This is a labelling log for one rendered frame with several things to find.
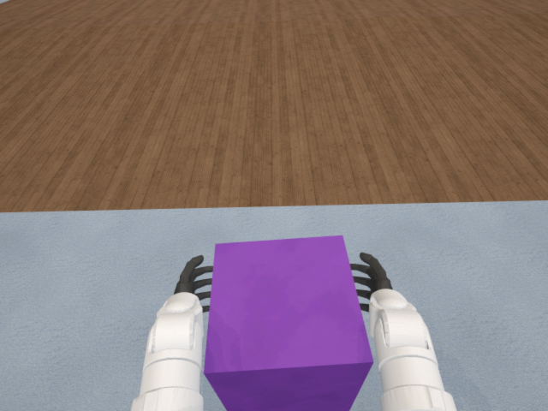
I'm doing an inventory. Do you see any right robot hand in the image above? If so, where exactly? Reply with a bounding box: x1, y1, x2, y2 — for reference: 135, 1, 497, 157
350, 253, 393, 312

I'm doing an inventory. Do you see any robot left forearm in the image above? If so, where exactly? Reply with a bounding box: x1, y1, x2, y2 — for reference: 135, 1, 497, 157
131, 292, 204, 411

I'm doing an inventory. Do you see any carton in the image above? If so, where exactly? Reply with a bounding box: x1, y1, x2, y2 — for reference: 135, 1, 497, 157
204, 235, 373, 411

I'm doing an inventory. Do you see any robot right forearm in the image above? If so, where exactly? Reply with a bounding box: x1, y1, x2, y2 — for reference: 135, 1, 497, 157
369, 289, 457, 411

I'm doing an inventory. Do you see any left robot hand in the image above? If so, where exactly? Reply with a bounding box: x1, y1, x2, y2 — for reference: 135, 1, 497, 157
174, 255, 213, 313

